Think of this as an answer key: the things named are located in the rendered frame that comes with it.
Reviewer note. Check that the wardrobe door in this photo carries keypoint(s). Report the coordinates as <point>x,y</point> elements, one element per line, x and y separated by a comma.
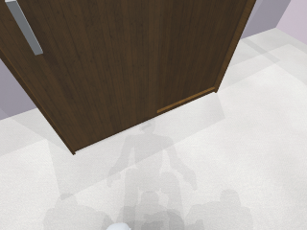
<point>196,35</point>
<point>99,71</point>

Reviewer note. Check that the handle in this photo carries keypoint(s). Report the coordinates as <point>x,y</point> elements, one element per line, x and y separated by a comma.
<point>24,26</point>

